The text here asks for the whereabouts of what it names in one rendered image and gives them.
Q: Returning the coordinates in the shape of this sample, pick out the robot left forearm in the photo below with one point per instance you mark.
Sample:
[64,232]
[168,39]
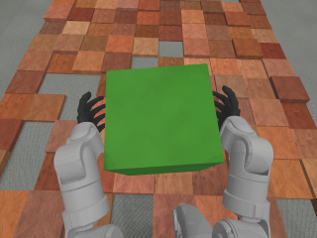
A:
[79,181]

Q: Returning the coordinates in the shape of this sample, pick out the robot right thigh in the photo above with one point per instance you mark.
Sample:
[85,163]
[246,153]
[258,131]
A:
[191,222]

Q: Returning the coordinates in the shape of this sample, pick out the carton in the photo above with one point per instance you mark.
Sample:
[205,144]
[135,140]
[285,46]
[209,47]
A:
[160,120]

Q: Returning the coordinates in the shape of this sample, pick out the robot right shin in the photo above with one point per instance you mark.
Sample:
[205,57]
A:
[178,234]

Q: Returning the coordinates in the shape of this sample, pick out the left robot hand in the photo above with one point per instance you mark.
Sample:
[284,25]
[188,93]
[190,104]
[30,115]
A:
[84,113]

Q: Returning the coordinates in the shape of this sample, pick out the right robot hand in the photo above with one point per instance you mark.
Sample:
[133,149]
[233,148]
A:
[230,106]

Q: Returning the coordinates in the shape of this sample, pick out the robot right forearm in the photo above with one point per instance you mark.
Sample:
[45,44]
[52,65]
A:
[249,172]

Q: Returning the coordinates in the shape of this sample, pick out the right robot upper arm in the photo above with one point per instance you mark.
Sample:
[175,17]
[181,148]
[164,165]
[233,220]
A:
[234,228]

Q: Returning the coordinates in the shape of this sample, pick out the left robot upper arm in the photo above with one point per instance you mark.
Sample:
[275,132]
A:
[103,231]

